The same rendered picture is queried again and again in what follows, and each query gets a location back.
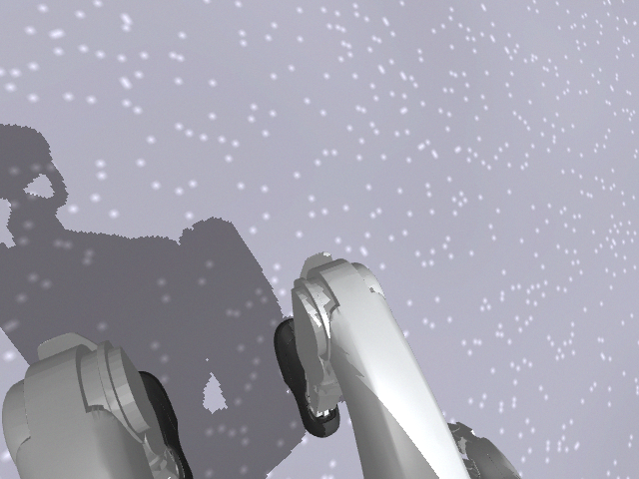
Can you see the right robot foot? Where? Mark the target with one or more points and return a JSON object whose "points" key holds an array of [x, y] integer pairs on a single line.
{"points": [[294, 376]]}

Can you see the right robot hand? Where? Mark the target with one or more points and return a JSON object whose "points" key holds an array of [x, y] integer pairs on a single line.
{"points": [[485, 460]]}

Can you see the left robot foot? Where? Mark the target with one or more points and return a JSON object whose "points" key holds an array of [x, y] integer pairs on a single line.
{"points": [[167, 420]]}

